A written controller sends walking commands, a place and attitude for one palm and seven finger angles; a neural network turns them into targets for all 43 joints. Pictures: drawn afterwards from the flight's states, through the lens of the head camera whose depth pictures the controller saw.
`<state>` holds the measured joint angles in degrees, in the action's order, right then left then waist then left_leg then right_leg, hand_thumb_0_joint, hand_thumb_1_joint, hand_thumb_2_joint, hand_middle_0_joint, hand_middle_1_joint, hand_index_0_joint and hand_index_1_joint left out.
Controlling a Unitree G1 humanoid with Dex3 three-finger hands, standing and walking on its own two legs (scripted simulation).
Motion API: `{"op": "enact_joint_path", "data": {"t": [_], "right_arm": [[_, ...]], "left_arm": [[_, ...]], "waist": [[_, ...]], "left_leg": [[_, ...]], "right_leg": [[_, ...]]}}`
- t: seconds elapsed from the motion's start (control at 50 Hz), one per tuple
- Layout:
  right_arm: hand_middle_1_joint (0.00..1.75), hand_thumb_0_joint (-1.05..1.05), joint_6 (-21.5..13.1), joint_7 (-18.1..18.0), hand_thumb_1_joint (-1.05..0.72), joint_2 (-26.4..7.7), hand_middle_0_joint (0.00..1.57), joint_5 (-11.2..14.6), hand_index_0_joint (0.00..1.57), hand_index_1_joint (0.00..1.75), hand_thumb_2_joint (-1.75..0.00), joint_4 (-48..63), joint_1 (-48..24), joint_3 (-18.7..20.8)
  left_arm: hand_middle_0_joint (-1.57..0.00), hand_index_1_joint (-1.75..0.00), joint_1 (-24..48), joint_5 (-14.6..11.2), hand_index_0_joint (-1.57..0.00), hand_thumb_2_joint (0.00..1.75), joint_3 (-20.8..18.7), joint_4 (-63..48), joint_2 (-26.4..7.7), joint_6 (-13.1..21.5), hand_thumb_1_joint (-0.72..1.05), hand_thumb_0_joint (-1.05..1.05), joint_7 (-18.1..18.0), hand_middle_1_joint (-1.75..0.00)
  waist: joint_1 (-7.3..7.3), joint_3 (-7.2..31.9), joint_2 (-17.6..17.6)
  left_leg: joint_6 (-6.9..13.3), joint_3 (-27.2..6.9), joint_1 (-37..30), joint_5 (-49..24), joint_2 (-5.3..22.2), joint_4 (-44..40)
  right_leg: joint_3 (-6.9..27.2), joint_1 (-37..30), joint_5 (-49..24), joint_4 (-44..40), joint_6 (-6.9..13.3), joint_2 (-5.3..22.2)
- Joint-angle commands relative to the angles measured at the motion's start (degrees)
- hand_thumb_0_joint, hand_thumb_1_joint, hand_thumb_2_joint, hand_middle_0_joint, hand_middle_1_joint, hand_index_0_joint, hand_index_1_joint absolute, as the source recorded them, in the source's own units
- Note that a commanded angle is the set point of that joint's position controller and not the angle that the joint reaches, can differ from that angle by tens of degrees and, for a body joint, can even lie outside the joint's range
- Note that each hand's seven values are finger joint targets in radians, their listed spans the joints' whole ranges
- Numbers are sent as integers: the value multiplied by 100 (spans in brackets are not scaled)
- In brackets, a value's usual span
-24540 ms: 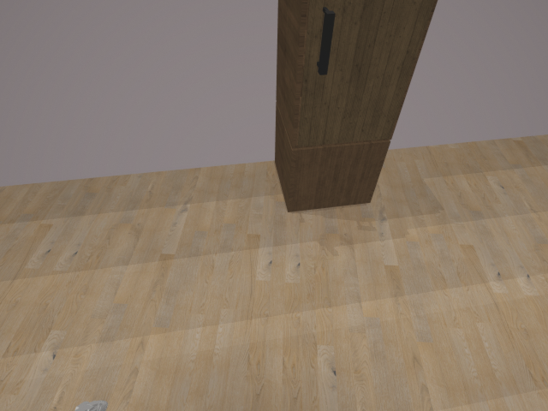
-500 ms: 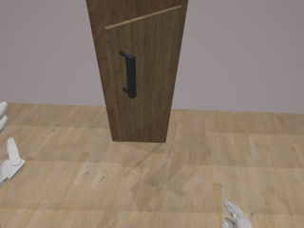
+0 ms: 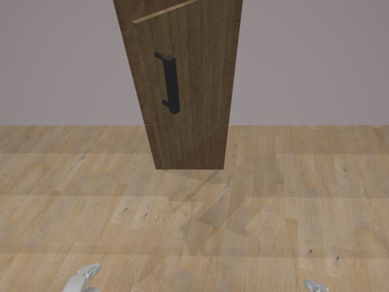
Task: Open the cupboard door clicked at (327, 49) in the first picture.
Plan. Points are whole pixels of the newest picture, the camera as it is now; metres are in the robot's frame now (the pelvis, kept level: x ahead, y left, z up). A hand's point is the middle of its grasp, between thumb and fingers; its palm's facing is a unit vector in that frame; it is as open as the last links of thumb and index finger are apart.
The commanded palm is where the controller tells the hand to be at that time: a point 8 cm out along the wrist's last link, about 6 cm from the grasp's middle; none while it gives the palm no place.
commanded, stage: let the arm hang, fingers relaxed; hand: left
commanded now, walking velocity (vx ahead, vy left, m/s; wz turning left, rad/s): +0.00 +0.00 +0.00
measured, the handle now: (167, 84) +0.64 +0.10 +0.08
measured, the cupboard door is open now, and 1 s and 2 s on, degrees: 47 47 47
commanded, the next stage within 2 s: look to check the result in 0.88 s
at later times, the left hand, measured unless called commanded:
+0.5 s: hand out of the picture +0.00 +0.22 -0.15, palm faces +0.03 -0.95 -0.30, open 7.4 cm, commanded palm none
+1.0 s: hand out of the picture +0.10 +0.21 -0.14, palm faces +0.01 -0.95 -0.31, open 7.4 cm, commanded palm none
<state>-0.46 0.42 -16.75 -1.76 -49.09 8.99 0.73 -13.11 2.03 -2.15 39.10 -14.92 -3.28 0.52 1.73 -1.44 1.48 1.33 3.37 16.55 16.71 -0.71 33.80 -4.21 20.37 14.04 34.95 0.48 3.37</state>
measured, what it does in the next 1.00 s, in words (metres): stands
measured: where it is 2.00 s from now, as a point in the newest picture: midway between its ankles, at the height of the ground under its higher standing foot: outside the picture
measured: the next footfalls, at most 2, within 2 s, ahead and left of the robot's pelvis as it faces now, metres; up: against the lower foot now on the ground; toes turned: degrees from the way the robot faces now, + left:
none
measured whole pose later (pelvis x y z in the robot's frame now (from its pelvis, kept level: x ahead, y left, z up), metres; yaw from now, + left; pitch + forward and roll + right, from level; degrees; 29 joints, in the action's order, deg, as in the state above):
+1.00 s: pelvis +0.02 -0.02 +0.02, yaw +1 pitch -2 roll +1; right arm -0.1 -0.6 -17.1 -1.4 -64.0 8.1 0.9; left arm -5.7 0.7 -1.4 64.8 -15.8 0.6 -0.1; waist 0.6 -3.5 1.4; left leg -0.6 1.8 6.4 11.0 0.8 19.1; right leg -6.0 10.0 9.1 20.6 1.8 1.0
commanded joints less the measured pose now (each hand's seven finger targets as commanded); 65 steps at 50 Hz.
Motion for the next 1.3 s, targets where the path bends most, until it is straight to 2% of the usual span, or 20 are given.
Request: {"op": "enact_joint_path", "data": {"t": [0.0, 0.02, 0.04, 0.08, 0.12, 0.16, 0.2, 0.3, 0.34, 0.42, 0.5, 0.56, 0.66, 0.74, 1.0, 1.1, 1.2, 1.24, 1.28], "right_arm": [[30, 0, -3, -40, -90, -532, 20, 8, 20, 30, -90, -73, 144, 89], [30, 0, -2, -56, -90, -523, 20, 14, 20, 30, -90, -182, 109, 68], [30, 0, 8, -70, -90, -542, 20, 38, 20, 30, -90, -264, 144, 74], [30, 0, 16, -104, -90, -398, 20, 33, 20, 30, -90, -500, 303, 73], [30, 0, 29, -123, -90, -346, 20, 41, 20, 30, -90, -712, 451, 74], [30, 0, 43, -136, -90, -324, 20, 66, 20, 30, -90, -879, 648, 93], [30, 0, 50, -151, -90, -291, 20, 68, 20, 30, -90, -1034, 787, 105], [30, 0, 63, -178, -90, -286, 20, 60, 20, 30, -90, -1239, 936, 126], [30, 0, 68, -174, -90, -312, 20, 70, 20, 30, -90, -1251, 915, 154], [30, 0, 63, -163, -90, -337, 20, 52, 20, 30, -90, -1305, 896, 174], [30, 0, 33, -150, -90, -385, 20, 44, 20, 30, -90, -1321, 771, 178], [30, 0, 22, -141, -90, -419, 20, 41, 20, 30, -90, -1309, 612, 180], [30, 0, -26, -133, -90, -557, 20, 48, 20, 30, -90, -1296, 367, 180], [30, 0, -40, -139, -90, -681, 20, 60, 20, 30, -90, -1270, 173, 172], [30, 0, -30, -128, -90, -971, 20, 60, 20, 30, -90, -1270, -109, 146], [30, 0, -30, -138, -90, -1025, 20, 67, 20, 30, -90, -1270, -154, 138], [30, 0, -23, -141, -90, -1067, 20, 74, 20, 30, -90, -1283, -179, 130], [30, 0, -12, -146, -90, -1095, 20, 81, 20, 30, -90, -1261, -204, 144], [30, 0, -14, -143, -90, -1076, 20, 70, 20, 30, -90, -1290, -195, 134]], "left_arm": [[-20, -30, 262, -60, -20, 90, -73, 444, -927, 316, 90, 0, -89, -30], [-20, -30, 166, -75, -20, 90, -47, 735, -879, 325, 90, 0, -94, -30], [-20, -30, 94, -76, -20, 90, -42, 963, -894, 340, 90, 0, -106, -30], [-20, -30, -56, -95, -20, 90, -71, 1371, -692, 360, 90, 0, -121, -30], [-20, -30, -112, -118, -20, 90, -67, 1679, -695, 372, 90, 0, -121, -30], [-20, -30, -117, -123, -20, 90, -58, 1908, -689, 394, 90, 0, -129, -30], [-20, -30, -111, -137, -20, 90, -44, 2086, -663, 396, 90, 0, -140, -30], [-20, -30, -108, -139, -20, 90, -50, 2334, -653, 366, 90, 0, -162, -30], [-20, -30, -144, -131, -20, 90, -62, 2380, -695, 363, 90, 0, -169, -30], [-20, -30, 14, -121, -20, 90, -99, 2383, -778, 371, 90, 0, -169, -30], [-20, -30, 163, -117, -20, 90, -121, 2342, -841, 392, 90, 0, -169, -30], [-20, -30, 269, -111, -20, 90, -127, 2326, -892, 402, 90, 0, -166, -30], [-20, -30, 447, -109, -20, 90, -132, 2277, -971, 456, 90, 0, -159, -30], [-20, -30, 591, -112, -20, 90, -130, 2257, -1053, 490, 90, 0, -159, -30], [-20, -30, 848, -128, -20, 90, -105, 2296, -1258, 522, 90, 0, -142, -30], [-20, -30, 847, -136, -20, 90, -103, 2328, -1319, 543, 90, 0, -153, -30], [-20, -30, 848, -142, -20, 90, -94, 2340, -1371, 550, 90, 0, -160, -30], [-20, -30, 834, -136, -20, 90, -101, 2332, -1382, 553, 90, 0, -168, -30], [-20, -30, 856, -142, -20, 90, -98, 2337, -1384, 552, 90, 0, -168, -30]], "waist": [[-97, 134, 281], [-157, 157, 425], [-190, 187, 320], [-203, 281, 531], [-199, 228, 629], [-163, 188, 191], [-150, 100, 82], [-157, -191, 38], [-196, -215, -97], [-170, -310, -267], [-175, -238, -196], [-190, -341, -179], [-194, -46, -99], [-193, -3, -23], [-150, 165, -83], [-146, 321, -151], [-137, 326, -151], [-140, 281, -259], [-135, 294, -138]], "left_leg": [[106, -719, -71, -434, 503, -1010], [114, -780, 21, -340, 581, -1194], [101, -801, 63, -278, 607, -1253], [74, -741, 29, -135, 575, -1314], [67, -710, 21, -2, 565, -1385], [69, -681, -126, -142, 575, -1338], [75, -656, -223, -237, 581, -1351], [108, -753, -102, 37, 663, -1581], [121, -733, -96, 103, 622, -1562], [121, -707, -108, 148, 598, -1577], [116, -728, -165, -33, 624, -1632], [101, -724, -140, -117, 626, -1668], [75, -727, -408, -689, 676, -1674], [41, -720, -543, -1019, 714, -1710], [-10, -662, -852, -1041, 743, -1852], [-18, -646, -991, -1276, 774, -1840], [-29, -617, -1082, -1391, 787, -1844], [-26, -594, -1114, -1369, 782, -1827], [-36, -596, -1098, -1386, 788, -1851]], "right_leg": [[787, -388, 376, -1175, 336, 425], [751, -611, 288, -1183, 288, 354], [712, -801, 231, -1254, 264, 335], [701, -987, 202, -1384, 299, 368], [680, -1006, 273, -1497, 312, 387], [642, -967, 266, -1633, 325, 424], [594, -896, 273, -1679, 330, 428], [502, -827, 460, -1676, 306, 371], [516, -826, 572, -1711, 308, 377], [556, -738, 745, -1774, 315, 408], [577, -817, 571, -1728, 304, 403], [569, -828, 517, -1756, 294, 415], [559, -1085, -64, -1717, 276, 448], [545, -1201, -564, -1712, 269, 450], [627, -1364, -654, -1963, 249, 484], [593, -1519, -1139, -1920, 253, 493], [584, -1551, -1392, -1919, 250, 499], [592, -1493, -1401, -1953, 243, 481], [597, -1558, -1434, -1949, 246, 498]]}}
